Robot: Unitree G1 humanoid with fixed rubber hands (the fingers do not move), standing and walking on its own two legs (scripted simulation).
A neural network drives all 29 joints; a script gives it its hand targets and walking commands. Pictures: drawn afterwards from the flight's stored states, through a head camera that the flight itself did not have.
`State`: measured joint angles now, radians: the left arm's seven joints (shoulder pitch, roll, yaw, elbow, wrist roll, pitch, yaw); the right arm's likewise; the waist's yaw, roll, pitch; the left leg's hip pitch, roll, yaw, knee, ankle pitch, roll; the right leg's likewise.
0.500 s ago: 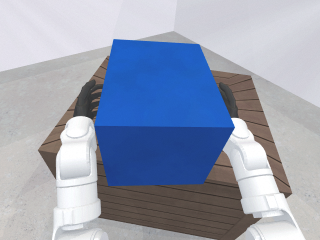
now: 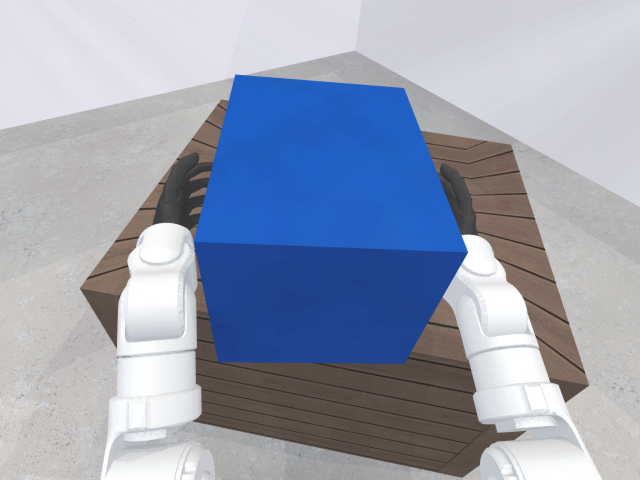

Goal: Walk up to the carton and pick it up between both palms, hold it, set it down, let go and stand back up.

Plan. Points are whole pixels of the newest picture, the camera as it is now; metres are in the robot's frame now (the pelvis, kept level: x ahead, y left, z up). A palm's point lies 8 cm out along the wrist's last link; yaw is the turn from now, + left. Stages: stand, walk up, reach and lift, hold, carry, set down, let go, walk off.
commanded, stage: hold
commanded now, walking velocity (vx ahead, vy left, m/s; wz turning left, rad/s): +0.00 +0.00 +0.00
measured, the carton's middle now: (317, 215) +0.41 +0.00 +0.13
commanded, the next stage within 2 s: set down in 0.36 s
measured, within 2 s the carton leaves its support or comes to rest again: neither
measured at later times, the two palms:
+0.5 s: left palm (167, 221) +0.35 +0.17 +0.18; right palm (456, 220) +0.36 -0.15 +0.17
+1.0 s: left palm (212, 235) +0.40 +0.14 +0.11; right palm (457, 252) +0.37 -0.18 +0.10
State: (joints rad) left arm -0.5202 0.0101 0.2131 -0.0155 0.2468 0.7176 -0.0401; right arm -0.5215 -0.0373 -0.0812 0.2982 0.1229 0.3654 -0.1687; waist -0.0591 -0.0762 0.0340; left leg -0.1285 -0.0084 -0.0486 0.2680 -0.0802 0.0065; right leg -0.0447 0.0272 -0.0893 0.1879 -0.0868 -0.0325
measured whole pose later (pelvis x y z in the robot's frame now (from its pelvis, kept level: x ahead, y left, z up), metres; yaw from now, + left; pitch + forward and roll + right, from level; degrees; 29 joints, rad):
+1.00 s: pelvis +0.04 -0.01 +0.00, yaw +0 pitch -5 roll +0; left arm -0.42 -0.04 0.22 0.20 0.29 0.31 -0.07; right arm -0.38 0.03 -0.15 0.44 -0.03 -0.03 -0.14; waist -0.05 -0.08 0.11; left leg 0.00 -0.01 -0.04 0.18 -0.10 -0.01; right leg 0.06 0.03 -0.09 0.14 -0.13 -0.04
